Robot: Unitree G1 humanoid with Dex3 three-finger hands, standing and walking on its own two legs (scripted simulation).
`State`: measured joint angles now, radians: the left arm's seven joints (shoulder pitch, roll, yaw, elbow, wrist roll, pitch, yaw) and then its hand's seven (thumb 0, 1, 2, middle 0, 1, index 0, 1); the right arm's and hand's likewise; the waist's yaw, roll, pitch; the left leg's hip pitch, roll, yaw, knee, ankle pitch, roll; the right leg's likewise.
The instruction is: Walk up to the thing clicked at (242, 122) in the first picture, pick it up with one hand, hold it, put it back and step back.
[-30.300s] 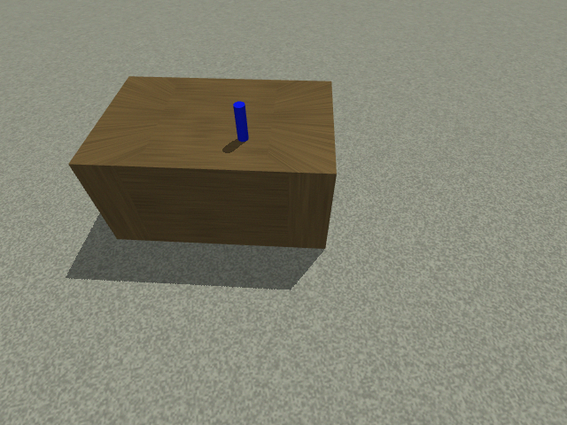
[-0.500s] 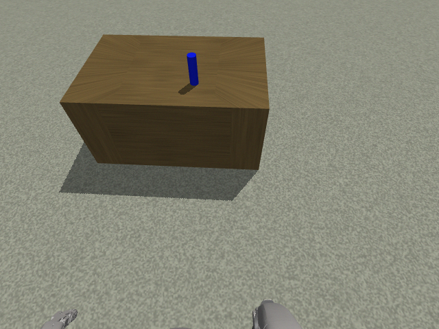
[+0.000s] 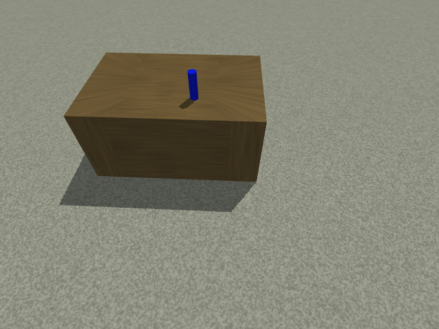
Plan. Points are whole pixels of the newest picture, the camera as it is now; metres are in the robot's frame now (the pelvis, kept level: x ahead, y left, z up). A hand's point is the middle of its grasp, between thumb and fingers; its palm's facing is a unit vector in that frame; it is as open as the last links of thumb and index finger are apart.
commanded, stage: step back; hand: left
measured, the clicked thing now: (193, 85) +1.16 +0.18 -0.24
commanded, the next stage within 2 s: stand in 0.50 s
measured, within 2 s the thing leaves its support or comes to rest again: neither
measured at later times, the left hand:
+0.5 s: hand (98, 321) +0.16 +0.27 -0.14, palm faces -0.03 -0.93 -0.37, open 7.4 cm
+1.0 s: hand out of the picture +0.08 +0.25 -0.14, palm faces -0.03 -0.94 -0.34, open 7.4 cm
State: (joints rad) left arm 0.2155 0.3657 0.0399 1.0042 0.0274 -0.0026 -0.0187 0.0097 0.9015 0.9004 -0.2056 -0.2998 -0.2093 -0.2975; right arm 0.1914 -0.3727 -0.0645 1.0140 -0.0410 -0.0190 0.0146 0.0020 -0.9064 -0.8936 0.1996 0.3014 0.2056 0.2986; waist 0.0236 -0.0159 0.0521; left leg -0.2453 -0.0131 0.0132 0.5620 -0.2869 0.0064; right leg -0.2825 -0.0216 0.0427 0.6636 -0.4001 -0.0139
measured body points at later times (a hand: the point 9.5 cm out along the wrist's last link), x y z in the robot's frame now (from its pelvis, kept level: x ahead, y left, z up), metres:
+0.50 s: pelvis +0.03 +0.01 +0.00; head +0.05 +0.01 +0.45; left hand +0.16 +0.32 -0.12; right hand +0.13 -0.30 -0.12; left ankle +0.01 +0.12 -0.73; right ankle +0.01 -0.12 -0.73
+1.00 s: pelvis +0.00 +0.00 +0.02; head +0.01 -0.01 +0.47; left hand +0.09 +0.30 -0.11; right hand +0.09 -0.30 -0.12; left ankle +0.01 +0.12 -0.73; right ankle +0.01 -0.13 -0.73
